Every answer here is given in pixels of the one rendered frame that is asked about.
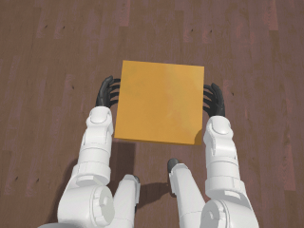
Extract robot right forearm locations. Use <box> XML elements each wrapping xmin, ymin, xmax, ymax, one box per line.
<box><xmin>203</xmin><ymin>115</ymin><xmax>254</xmax><ymax>213</ymax></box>

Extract robot right upper arm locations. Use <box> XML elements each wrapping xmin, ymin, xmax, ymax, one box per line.
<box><xmin>199</xmin><ymin>199</ymin><xmax>259</xmax><ymax>228</ymax></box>

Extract robot left forearm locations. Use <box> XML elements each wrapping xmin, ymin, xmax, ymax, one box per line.
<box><xmin>57</xmin><ymin>105</ymin><xmax>114</xmax><ymax>221</ymax></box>

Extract right robot thigh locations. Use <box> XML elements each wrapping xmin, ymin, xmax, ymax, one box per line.
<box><xmin>169</xmin><ymin>167</ymin><xmax>205</xmax><ymax>228</ymax></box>

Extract carton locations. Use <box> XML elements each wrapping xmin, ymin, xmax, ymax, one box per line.
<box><xmin>114</xmin><ymin>60</ymin><xmax>204</xmax><ymax>146</ymax></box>

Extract robot left hand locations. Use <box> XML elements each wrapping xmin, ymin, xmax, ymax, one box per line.
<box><xmin>95</xmin><ymin>75</ymin><xmax>121</xmax><ymax>108</ymax></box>

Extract right robot foot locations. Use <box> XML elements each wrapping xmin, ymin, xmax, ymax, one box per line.
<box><xmin>167</xmin><ymin>158</ymin><xmax>180</xmax><ymax>194</ymax></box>

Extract robot left upper arm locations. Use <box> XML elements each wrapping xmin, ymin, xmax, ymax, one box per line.
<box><xmin>37</xmin><ymin>183</ymin><xmax>115</xmax><ymax>228</ymax></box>

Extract robot right hand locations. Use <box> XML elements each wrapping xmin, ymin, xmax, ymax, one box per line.
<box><xmin>202</xmin><ymin>83</ymin><xmax>225</xmax><ymax>118</ymax></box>

